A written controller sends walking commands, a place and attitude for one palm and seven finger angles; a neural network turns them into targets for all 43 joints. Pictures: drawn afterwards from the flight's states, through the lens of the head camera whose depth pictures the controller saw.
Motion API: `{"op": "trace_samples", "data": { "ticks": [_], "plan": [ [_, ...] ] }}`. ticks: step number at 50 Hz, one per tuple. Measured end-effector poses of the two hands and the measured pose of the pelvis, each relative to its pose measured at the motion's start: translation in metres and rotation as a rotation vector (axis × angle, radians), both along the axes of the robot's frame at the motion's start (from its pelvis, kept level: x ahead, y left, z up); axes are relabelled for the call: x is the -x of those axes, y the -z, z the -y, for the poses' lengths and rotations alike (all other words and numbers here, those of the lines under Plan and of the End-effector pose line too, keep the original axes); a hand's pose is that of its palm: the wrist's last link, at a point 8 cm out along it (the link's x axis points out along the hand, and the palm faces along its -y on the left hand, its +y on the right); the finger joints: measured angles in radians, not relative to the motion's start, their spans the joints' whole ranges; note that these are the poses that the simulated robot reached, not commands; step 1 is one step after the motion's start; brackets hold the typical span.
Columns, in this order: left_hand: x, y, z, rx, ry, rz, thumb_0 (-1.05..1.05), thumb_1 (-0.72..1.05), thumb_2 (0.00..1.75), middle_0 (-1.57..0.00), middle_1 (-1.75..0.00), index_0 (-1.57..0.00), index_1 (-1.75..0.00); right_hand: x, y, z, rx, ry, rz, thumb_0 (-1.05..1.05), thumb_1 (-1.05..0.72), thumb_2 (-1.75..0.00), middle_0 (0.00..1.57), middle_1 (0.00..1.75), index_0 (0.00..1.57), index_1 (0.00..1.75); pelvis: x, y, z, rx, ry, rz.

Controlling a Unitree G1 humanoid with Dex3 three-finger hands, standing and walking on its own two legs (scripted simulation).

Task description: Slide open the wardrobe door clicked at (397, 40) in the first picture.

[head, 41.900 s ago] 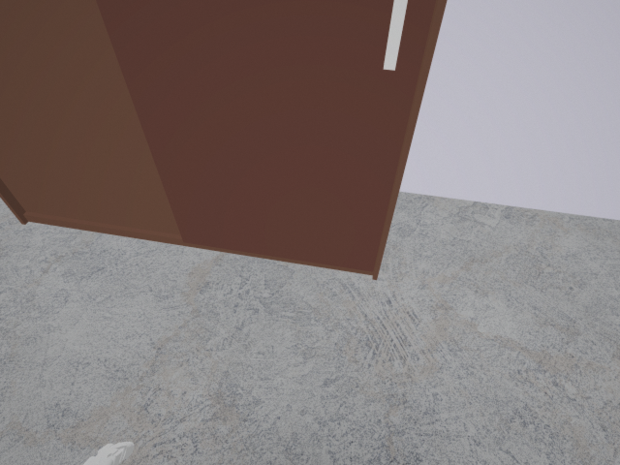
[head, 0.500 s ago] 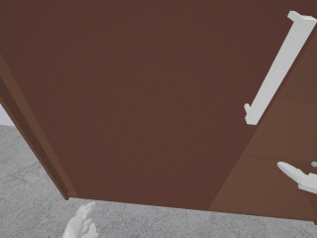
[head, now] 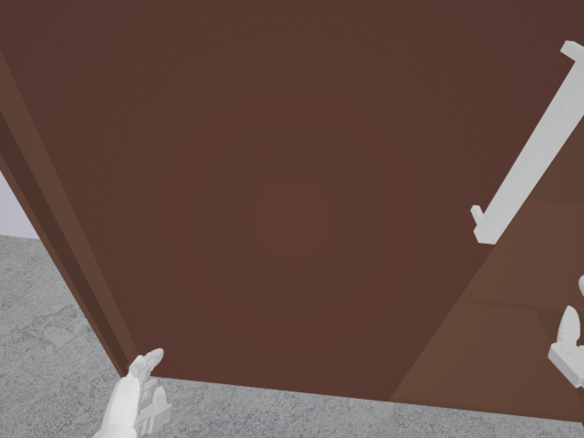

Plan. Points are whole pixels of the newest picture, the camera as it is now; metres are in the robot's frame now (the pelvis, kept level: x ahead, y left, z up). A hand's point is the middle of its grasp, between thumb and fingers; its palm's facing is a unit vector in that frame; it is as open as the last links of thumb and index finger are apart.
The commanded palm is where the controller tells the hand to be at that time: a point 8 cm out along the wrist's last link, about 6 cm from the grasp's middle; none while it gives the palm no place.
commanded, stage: draw the hand back to the body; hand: right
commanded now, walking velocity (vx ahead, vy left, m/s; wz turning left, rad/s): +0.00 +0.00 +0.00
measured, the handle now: (523, 154) +0.41 -0.31 +0.24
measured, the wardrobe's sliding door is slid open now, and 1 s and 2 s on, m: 0.69 0.69 0.69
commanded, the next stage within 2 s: step back with the hand held close in 0.22 s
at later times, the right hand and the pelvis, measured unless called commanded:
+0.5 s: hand (559, 348) +0.18 -0.27 +0.16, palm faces +0.45 +0.79 -0.41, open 7.4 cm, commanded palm +0.12 -0.30 +0.17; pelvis -0.02 +0.00 -0.01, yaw -1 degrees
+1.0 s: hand out of the picture +0.09 -0.33 +0.15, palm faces +0.52 +0.75 -0.42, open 7.4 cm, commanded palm +0.03 -0.36 +0.17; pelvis -0.09 -0.05 -0.02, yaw -3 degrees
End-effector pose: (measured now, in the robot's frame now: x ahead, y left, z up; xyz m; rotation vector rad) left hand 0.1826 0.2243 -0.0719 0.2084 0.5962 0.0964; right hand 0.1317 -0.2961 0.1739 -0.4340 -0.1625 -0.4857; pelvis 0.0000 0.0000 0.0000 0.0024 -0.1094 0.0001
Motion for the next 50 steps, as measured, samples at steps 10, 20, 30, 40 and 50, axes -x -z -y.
{"op": "trace_samples", "data": {
  "ticks": [10,20,30,40,50],
  "plan": [
    [0.009,0.009,-0.001,0.024,-0.002,-0.024,0.02,0.90,0.89,-0.20,-0.30,-0.20,-0.30,0.000,-0.005,-0.007,0.011,0.004,0.015,0.02,-0.88,-0.89,0.21,0.31,0.21,0.30,0.003,0.000,-0.007,0.002,-0.001,0.010],
    [0.023,0.011,-0.011,0.003,-0.036,-0.056,0.02,0.90,0.89,-0.20,-0.30,-0.20,-0.30,-0.001,-0.003,-0.005,0.027,-0.017,0.011,0.02,-0.89,-0.89,0.21,0.31,0.21,0.30,0.007,0.002,-0.006,-0.007,0.002,-0.007],
    [0.044,0.008,-0.001,-0.042,-0.086,-0.097,0.02,0.90,0.89,-0.20,-0.29,-0.20,-0.30,0.006,0.008,0.014,0.069,-0.084,-0.047,0.02,-0.89,-0.89,0.22,0.31,0.21,0.30,0.028,0.008,0.019,-0.022,0.001,-0.074],
    [0.072,0.008,0.042,-0.035,-0.058,-0.094,0.02,0.90,0.89,-0.20,-0.29,-0.20,-0.30,0.043,-0.008,0.058,0.153,-0.035,0.022,0.02,-0.89,-0.89,0.22,0.31,0.21,0.30,0.060,0.011,0.047,-0.031,-0.005,-0.081],
    [0.104,0.014,0.061,-0.045,0.016,-0.099,0.02,0.90,0.89,-0.21,-0.30,-0.20,-0.30,0.091,0.010,0.066,0.104,0.016,0.054,0.02,-0.89,-0.89,0.21,0.31,0.21,0.30,0.095,0.017,0.053,-0.040,0.053,-0.065]
  ]
}}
